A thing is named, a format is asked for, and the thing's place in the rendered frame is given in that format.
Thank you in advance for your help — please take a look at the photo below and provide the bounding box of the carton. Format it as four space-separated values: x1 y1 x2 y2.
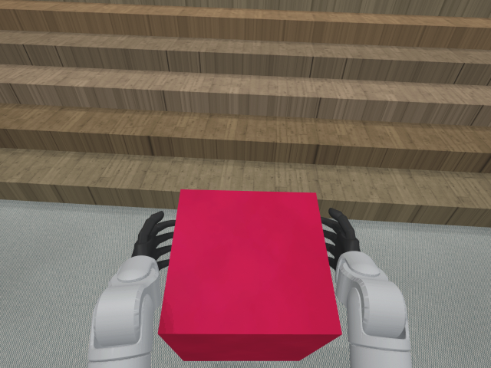
158 189 342 361

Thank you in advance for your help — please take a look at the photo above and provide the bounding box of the right robot hand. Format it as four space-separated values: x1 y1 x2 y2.
321 208 360 271

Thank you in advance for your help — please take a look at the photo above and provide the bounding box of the left robot hand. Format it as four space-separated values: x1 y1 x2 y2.
131 211 176 271

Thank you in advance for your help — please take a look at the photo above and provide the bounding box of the robot right forearm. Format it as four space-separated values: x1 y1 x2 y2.
335 251 412 368

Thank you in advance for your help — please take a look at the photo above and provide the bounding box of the robot left forearm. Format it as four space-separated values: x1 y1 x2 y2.
87 255 161 368

